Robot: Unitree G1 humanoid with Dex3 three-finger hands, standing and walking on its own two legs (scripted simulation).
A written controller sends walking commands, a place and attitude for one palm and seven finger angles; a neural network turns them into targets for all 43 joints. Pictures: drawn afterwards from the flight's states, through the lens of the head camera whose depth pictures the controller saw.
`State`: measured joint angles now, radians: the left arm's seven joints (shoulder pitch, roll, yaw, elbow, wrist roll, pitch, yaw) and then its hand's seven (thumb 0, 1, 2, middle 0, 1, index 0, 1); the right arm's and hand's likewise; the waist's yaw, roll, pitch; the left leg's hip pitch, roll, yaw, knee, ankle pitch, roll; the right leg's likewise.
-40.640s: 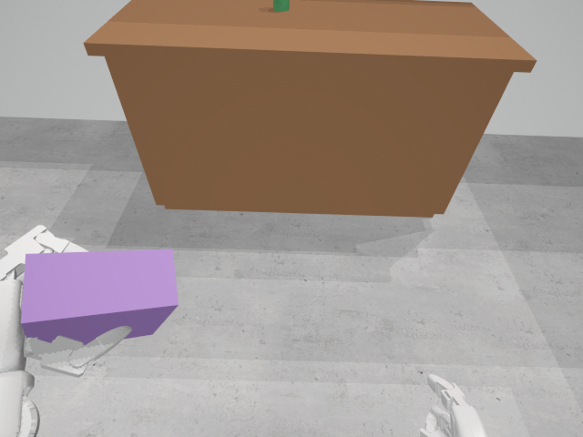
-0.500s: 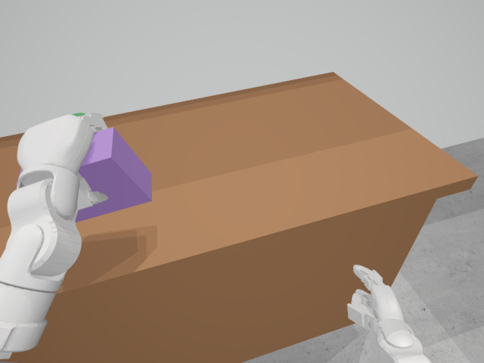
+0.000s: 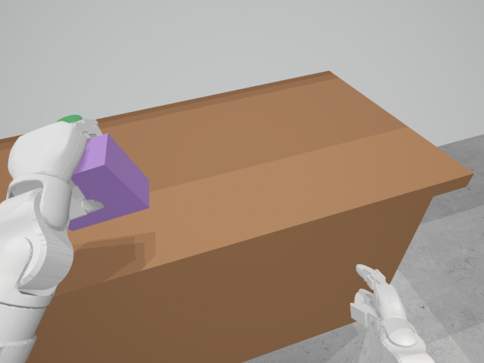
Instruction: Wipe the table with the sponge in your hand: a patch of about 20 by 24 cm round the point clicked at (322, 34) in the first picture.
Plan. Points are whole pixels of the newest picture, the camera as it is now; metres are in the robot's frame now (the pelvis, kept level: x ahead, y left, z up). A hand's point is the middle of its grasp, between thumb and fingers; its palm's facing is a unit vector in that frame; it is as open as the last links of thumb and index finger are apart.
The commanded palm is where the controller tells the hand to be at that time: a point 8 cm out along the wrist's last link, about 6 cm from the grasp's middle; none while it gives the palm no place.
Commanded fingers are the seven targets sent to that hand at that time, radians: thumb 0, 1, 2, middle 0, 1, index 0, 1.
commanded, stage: bring the sponge back beside the body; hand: left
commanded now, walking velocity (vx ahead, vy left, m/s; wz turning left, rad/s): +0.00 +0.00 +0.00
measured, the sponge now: (96, 192) +0.28 +0.29 +0.18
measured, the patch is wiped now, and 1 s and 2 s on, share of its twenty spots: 1.00 1.00 1.00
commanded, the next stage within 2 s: step back with the hand held close in 1.36 s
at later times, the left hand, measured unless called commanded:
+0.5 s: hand (72, 193) +0.24 +0.28 +0.22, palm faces +0.29 -0.13 -0.95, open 9.7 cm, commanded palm +0.18 +0.28 +0.29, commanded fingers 0.00 0.10 1.30 -1.20 -1.60 -1.20 -1.60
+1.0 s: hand (59, 218) +0.20 +0.27 +0.22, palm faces +0.33 -0.17 -0.93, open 9.7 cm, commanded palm +0.14 +0.28 +0.29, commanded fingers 0.00 0.10 1.30 -1.20 -1.60 -1.20 -1.60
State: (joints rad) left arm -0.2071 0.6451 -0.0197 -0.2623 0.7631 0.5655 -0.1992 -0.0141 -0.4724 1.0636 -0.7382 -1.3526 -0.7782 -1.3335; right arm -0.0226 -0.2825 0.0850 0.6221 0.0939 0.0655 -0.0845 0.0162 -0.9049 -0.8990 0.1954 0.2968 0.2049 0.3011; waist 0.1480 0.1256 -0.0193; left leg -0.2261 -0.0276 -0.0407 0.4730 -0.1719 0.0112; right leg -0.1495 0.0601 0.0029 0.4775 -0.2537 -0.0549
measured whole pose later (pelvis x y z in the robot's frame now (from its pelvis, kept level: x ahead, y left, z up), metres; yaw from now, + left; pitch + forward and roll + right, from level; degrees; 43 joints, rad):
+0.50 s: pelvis +0.00 -0.01 +0.00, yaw +0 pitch -5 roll +0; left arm -0.05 0.65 0.03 -0.40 0.72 0.56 -0.17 -0.01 -0.47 1.06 -0.74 -1.35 -0.78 -1.33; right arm -0.03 -0.28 0.09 0.61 0.09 0.06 -0.09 0.02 -0.90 -0.90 0.20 0.30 0.21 0.30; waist 0.16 0.13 -0.02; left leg -0.22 -0.02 -0.04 0.49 -0.18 0.00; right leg -0.14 0.07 0.00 0.49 -0.26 -0.06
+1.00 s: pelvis -0.01 +0.00 +0.00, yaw -1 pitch -6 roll -1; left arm 0.14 0.64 0.08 -0.58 0.67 0.54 -0.12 -0.01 -0.47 1.06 -0.74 -1.35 -0.78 -1.33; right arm -0.01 -0.27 0.09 0.59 0.08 0.05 -0.10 0.02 -0.90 -0.90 0.20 0.30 0.21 0.30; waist 0.17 0.13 -0.02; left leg -0.21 -0.01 -0.03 0.51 -0.19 0.01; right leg -0.13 0.08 0.01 0.49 -0.26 -0.06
